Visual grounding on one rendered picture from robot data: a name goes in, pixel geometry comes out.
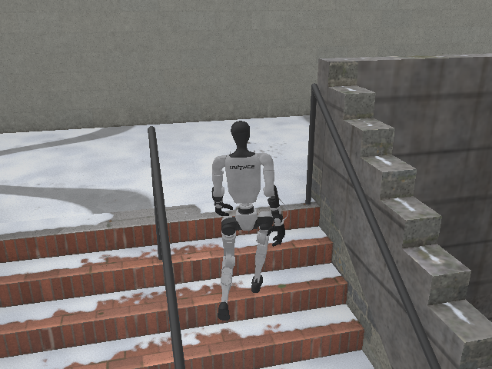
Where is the right robot thigh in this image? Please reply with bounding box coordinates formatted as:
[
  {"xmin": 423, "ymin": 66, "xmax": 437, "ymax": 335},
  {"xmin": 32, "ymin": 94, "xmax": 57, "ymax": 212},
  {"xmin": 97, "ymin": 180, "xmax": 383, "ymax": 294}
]
[{"xmin": 256, "ymin": 211, "xmax": 273, "ymax": 245}]

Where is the robot torso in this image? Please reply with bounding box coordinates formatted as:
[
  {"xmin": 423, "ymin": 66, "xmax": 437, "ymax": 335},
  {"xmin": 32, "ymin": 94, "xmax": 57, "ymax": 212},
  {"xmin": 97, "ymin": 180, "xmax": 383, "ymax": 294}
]
[{"xmin": 225, "ymin": 150, "xmax": 261, "ymax": 231}]

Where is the left robot upper arm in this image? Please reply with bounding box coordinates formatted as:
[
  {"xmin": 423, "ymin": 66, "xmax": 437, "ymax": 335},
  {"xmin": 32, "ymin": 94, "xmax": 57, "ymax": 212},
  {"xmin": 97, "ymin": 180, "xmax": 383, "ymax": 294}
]
[{"xmin": 212, "ymin": 155, "xmax": 227, "ymax": 197}]

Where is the robot left hand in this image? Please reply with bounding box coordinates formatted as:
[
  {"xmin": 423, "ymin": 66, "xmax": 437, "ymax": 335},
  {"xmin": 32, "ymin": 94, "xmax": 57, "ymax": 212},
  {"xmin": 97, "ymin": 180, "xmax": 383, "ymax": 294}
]
[{"xmin": 215, "ymin": 203, "xmax": 233, "ymax": 216}]

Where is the robot right hand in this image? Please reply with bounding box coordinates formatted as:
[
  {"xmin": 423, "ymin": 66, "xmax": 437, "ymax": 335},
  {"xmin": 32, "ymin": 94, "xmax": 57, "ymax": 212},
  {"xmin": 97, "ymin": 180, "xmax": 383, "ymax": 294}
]
[{"xmin": 267, "ymin": 224, "xmax": 285, "ymax": 247}]

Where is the right robot forearm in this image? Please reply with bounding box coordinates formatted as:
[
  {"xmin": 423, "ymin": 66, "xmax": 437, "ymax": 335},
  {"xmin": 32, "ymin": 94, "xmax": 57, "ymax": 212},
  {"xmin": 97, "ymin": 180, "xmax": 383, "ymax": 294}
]
[{"xmin": 268, "ymin": 185, "xmax": 284, "ymax": 226}]

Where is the left robot forearm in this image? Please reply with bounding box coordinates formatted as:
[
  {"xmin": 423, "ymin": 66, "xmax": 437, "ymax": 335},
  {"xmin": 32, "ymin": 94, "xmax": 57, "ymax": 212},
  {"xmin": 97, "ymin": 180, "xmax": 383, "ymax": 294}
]
[{"xmin": 212, "ymin": 187, "xmax": 223, "ymax": 208}]

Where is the right robot upper arm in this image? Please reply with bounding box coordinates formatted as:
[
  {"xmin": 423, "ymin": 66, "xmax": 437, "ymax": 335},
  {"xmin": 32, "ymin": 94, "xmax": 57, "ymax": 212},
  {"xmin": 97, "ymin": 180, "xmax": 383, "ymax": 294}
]
[{"xmin": 258, "ymin": 153, "xmax": 275, "ymax": 197}]

